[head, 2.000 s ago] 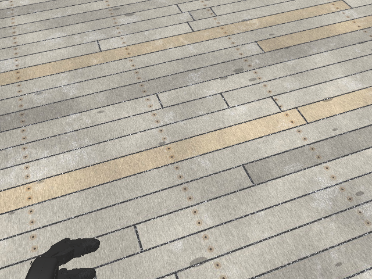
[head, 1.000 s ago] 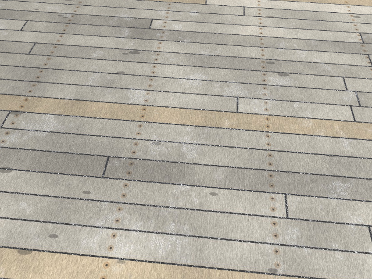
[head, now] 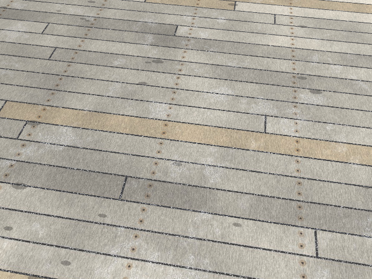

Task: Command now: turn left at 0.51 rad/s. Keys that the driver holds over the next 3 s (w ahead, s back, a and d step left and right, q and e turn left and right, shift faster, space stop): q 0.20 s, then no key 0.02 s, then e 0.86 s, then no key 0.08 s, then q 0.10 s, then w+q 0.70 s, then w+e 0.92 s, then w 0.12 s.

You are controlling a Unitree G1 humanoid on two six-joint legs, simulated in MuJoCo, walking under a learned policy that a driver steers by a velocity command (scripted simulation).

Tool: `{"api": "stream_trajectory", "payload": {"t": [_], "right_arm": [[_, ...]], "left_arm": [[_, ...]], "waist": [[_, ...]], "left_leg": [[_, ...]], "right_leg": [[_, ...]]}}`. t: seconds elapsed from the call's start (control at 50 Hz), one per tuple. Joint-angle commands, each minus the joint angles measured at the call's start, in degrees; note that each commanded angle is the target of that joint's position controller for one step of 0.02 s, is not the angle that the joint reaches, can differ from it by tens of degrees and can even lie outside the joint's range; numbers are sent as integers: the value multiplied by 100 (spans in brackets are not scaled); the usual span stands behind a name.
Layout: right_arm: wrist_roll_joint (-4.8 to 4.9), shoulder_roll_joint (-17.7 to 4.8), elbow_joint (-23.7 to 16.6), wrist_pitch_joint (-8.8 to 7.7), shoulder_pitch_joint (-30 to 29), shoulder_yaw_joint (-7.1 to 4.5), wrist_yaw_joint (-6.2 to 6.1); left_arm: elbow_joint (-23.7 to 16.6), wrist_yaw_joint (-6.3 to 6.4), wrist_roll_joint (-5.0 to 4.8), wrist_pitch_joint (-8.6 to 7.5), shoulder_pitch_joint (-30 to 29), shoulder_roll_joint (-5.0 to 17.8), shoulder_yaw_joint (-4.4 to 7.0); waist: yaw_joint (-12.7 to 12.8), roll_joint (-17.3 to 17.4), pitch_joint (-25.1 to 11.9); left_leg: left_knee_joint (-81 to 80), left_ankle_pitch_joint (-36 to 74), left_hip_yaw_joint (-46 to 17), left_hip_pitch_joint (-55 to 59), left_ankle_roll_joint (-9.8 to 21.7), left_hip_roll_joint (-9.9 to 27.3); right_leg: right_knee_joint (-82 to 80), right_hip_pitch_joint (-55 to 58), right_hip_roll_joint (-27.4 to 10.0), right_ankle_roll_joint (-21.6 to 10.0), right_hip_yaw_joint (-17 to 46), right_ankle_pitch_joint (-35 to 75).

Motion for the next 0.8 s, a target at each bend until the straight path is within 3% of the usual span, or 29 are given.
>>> {"api": "stream_trajectory", "payload": {"t": [0.02, 0.06, 0.1, 0.12, 0.14, 0.16, 0.18, 0.22, 0.24, 0.28, 0.34, 0.38, 0.42, 0.46, 0.5, 0.52, 0.54, 0.56, 0.58, 0.64, 0.68, 0.7, 0.76, 0.78, 0.8], "right_arm": [[11, -166, -531, -29, -100, 3, 103], [38, -303, -562, -32, -7, -53, 169], [-6, -375, -405, -19, 459, -141, 151], [-55, -608, -394, -29, 587, -229, 86], [-88, -1424, -604, -64, 656, -392, -34], [-322, -1447, -727, -209, 722, -336, 45], [-369, -1259, -675, -326, 590, -282, 85], [-141, -842, -639, -356, 49, -162, 5], [-97, -668, -651, -334, -164, -74, -41], [-174, -330, -610, -348, -228, 77, -100], [-244, 11, -405, -394, -209, 202, -113], [-306, -93, -251, -383, -102, 176, -92], [-308, -312, -138, -354, -101, 115, -58], [-218, -454, -81, -312, -215, 65, -70], [-125, -495, 22, -289, -153, 30, -108], [-132, -478, 49, -304, -57, 11, -137], [-228, -426, -33, -333, 46, -3, -157], [-291, -323, -113, -342, -75, 3, -182], [-281, -241, -166, -327, -337, 0, -207], [-202, 66, -299, -255, -549, 7, -196], [-150, 12, -336, -294, -535, -28, -129], [-120, -8, -325, -325, -479, -38, -104], [-79, 56, -90, -422, 45, -62, 2], [-97, -71, -12, -416, 250, -123, 20], [-169, -531, -59, -379, 394, -238, -27]], "left_arm": [[-430, 24, -33, 13, -459, 1073, 275], [-366, -13, -103, 53, -323, 1130, 299], [-287, -48, -214, 53, -255, 1029, 273], [-146, -85, -177, 47, 85, 774, 220], [-362, -114, 155, 60, 109, 373, 78], [-595, -67, 105, 9, -603, 631, 134], [-590, -30, -35, 15, -747, 775, 183], [-349, 50, -16, 45, -501, 818, 235], [-238, 53, 3, 66, -307, 819, 237], [-63, -13, -52, 72, -59, 664, 185], [32, -86, -78, 83, -132, 289, 8], [3, -141, -84, 84, -264, 312, -39], [-48, -158, -121, 85, -299, 570, 6], [-58, -155, -147, 64, -202, 690, 32], [-44, -164, -93, 24, -33, 686, 13], [-88, -161, -54, 9, -19, 838, 36], [-104, -146, -65, 0, -14, 1149, 117], [-42, -144, -162, 11, 60, 1155, 161], [-93, -143, -162, 7, 73, 1085, 162], [-206, -90, -65, -41, 78, 1060, 161], [-240, -96, -71, -116, 110, 1141, 202], [-249, -88, -136, -103, 17, 1201, 237], [-407, -24, -303, 151, -471, 1147, 267], [-467, -10, -293, 202, -441, 1007, 237], [-513, -27, -187, 212, -229, 667, 152]], "waist": [[-10, -1001, -628], [12, -1041, -799], [-203, -778, -887], [-166, -78, -744], [7, 1910, -626], [-444, 1568, -971], [-409, 985, -828], [-103, 522, -654], [5, 601, -718], [81, 607, -964], [-13, 584, -917], [-183, 717, -740], [-249, 728, -474], [-181, 640, -286], [-55, 438, -281], [-86, 234, -361], [-288, -342, -483], [-279, -845, -609], [-150, -1037, -575], [-8, -1503, -531], [32, -1286, -607], [-21, -1098, -641], [-272, -1040, -862], [-289, -875, -940], [-150, 252, -936]], "left_leg": [[-789, 273, 228, 263, -28, 331], [-1595, 614, 411, 637, 66, 253], [-2789, 1519, 654, 1443, 312, -37], [-3398, 2327, 132, 1978, 532, 76], [-3699, 4443, -2351, 2724, 1303, 1724], [-3915, 4621, -3183, 2216, 2317, 2305], [-4015, 3902, -2785, 2055, 2209, 2055], [-3909, 3049, -2056, 1981, 1564, 1484], [-3869, 3372, -1733, 1831, 1469, 1347], [-3862, 3734, -1286, 1776, 1424, 1182], [-3931, 3193, -855, 1802, 1319, 1009], [-4047, 2595, -890, 1664, 1401, 1080], [-4087, 2080, -1097, 1548, 1510, 1225], [-3966, 2079, -1222, 1574, 1535, 1320], [-3731, 2433, -1099, 1670, 1347, 1249], [-3500, 2436, -939, 1697, 1146, 1098], [-3154, 2226, -526, 1624, 912, 682], [-2830, 2021, 20, 1621, 654, 247], [-2396, 1771, 358, 1489, 455, -16], [-1637, 246, 173, 500, 355, -375], [-1166, -629, -176, 74, 352, -249], [-1460, -472, -237, 75, 317, -165], [-3216, 1282, 114, 1279, 192, -321], [-3655, 1805, 41, 1890, 244, -165], [-4024, 2215, -1060, 2491, 590, 901]], "right_leg": [[-835, 522, -1264, -1124, 692, 2306], [-637, 696, -1388, -1087, 597, 2230], [-78, 438, -1289, -765, 322, 1528], [747, -154, -966, -344, -102, 583], [2709, -1942, -166, 311, -480, -2222], [3810, -2334, 284, 370, 607, -2702], [4155, -2414, 184, 300, 859, -2294], [3924, -2412, -10, 260, 946, -1308], [3929, -2145, 4, 328, 872, -992], [3816, -1604, 21, 423, 785, -565], [2269, -937, -155, 478, 771, -310], [1538, -470, -155, 461, 673, -485], [1190, -359, -74, 394, 552, -742], [763, -369, -5, 276, 465, -645], [-43, -119, 24, 105, 450, 281], [-122, 24, -114, -19, 707, 1112], [118, 114, -351, -206, 1051, 2218], [-52, -19, -484, -515, 1480, 1990], [-363, -75, -715, -743, 1964, 1703], [-787, 446, -1228, -1320, 3025, 1708], [-753, 812, -1350, -1428, 3204, 2130], [-659, 895, -1242, -1307, 3089, 2190], [-314, 469, -674, -853, 2616, 1968], [-98, 82, -442, -616, 2468, 1238], [964, -767, 113, -232, 1911, -163]]}}
Next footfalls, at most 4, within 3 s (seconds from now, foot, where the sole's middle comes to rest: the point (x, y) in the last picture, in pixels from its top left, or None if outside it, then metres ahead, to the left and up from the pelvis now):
0.12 left None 0.04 0.16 -0.77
0.52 right None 0.05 -0.09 -0.77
1.26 right None -0.01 -0.09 -0.77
1.76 left None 0.24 0.17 -0.77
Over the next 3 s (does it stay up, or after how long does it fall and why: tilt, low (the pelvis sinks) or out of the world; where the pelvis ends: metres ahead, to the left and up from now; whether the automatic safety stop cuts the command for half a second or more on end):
stays up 0.82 0.11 0.01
